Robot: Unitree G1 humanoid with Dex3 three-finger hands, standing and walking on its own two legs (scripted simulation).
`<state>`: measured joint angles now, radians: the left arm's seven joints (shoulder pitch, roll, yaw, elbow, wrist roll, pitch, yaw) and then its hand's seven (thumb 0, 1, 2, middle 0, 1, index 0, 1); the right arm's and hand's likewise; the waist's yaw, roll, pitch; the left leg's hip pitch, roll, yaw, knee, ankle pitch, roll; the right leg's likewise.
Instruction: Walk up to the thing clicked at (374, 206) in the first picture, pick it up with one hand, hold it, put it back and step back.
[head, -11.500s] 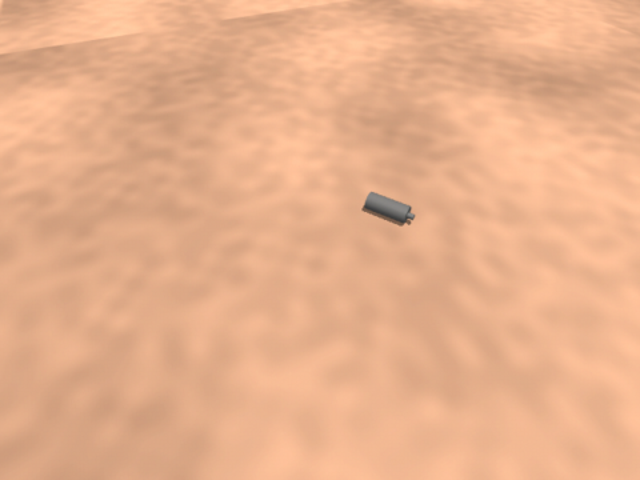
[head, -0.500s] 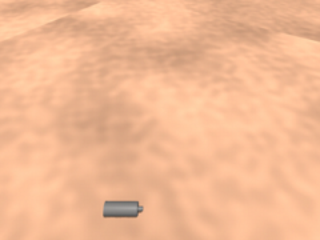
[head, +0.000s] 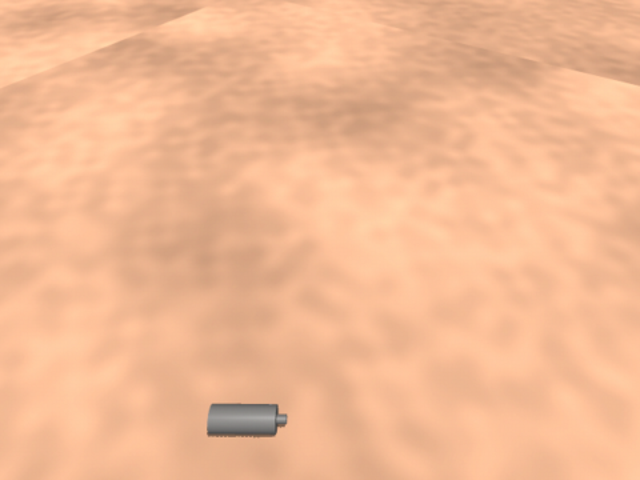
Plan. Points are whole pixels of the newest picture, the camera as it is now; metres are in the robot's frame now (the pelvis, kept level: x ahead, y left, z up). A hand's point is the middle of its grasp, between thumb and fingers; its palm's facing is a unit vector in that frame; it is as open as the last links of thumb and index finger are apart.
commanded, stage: rise first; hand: left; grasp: from above
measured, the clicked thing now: (249, 418) +0.43 +0.22 -0.74
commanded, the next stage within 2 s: none
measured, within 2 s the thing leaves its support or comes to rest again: neither
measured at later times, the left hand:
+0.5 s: hand out of the picture +0.12 +0.26 -0.20, palm faces -0.09 -0.91 -0.41, open 13.1 cm
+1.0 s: hand out of the picture +0.13 +0.28 -0.29, palm faces -0.32 -0.77 -0.55, open 14.2 cm
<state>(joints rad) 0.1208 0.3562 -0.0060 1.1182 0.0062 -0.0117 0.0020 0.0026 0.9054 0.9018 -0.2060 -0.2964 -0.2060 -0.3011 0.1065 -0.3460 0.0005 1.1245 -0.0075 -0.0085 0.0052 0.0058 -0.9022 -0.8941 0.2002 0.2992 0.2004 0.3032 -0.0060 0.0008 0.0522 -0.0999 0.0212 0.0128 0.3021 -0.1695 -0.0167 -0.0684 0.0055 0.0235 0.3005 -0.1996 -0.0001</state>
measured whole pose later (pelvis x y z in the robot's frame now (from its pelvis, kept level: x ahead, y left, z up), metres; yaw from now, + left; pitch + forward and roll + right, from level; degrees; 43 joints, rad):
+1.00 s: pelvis -0.03 +0.01 -0.15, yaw +1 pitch +25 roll -2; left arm 0.16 0.38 0.09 0.51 0.40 0.12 0.02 -0.01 -0.56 0.99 -0.09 -1.05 -0.08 -1.06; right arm 0.15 -0.26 -0.02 0.52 0.00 -0.17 0.01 0.01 -0.91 -0.90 0.20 0.30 0.20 0.30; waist -0.03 0.01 -0.17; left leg -1.23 0.02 -0.04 1.39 -0.59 -0.01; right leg -1.16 0.01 -0.02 1.37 -0.64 0.01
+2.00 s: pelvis -0.11 +0.01 -0.42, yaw -6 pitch +34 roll -7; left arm -0.82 0.72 0.08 1.29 1.24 -0.30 0.31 0.00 -0.54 1.04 -0.07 -0.99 -0.07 -1.00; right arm 0.13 -0.25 0.00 0.76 -0.10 -0.01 0.11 0.00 -0.90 -0.90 0.20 0.30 0.20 0.30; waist -0.15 -0.01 -0.09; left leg -2.25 0.02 -0.12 2.30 -0.65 -0.01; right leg -2.15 0.05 -0.08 2.25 -0.70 0.02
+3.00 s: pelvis -0.10 +0.01 -0.46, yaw -8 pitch +33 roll -9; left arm -0.93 0.81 0.09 1.43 1.28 -0.28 0.39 0.00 -0.53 1.01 -0.08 -1.04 -0.09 -1.03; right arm 0.11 -0.26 0.09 0.74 -0.15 -0.02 0.13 0.00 -0.91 -0.90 0.20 0.30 0.20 0.30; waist -0.22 -0.04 -0.03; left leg -2.34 0.03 -0.17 2.42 -0.68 -0.01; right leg -2.23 0.07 -0.11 2.35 -0.71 0.03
